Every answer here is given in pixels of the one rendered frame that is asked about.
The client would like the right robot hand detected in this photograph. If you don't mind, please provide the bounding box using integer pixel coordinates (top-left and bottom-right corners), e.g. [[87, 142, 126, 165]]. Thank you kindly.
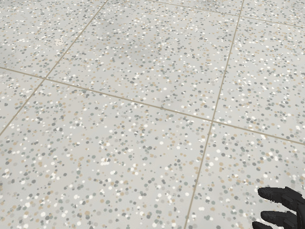
[[252, 186, 305, 229]]

